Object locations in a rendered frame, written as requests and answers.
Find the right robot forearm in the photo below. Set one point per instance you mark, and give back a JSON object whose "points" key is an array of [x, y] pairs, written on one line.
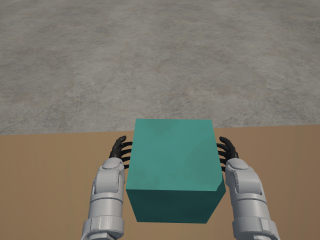
{"points": [[252, 220]]}

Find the right robot hand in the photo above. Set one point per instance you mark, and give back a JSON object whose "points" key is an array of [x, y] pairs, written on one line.
{"points": [[230, 151]]}

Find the carton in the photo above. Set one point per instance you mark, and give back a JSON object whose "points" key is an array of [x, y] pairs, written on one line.
{"points": [[174, 173]]}

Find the left robot hand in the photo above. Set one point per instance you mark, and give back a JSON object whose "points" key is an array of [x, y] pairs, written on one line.
{"points": [[117, 151]]}

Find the left robot forearm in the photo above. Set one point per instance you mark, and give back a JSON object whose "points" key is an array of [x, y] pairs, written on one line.
{"points": [[106, 203]]}

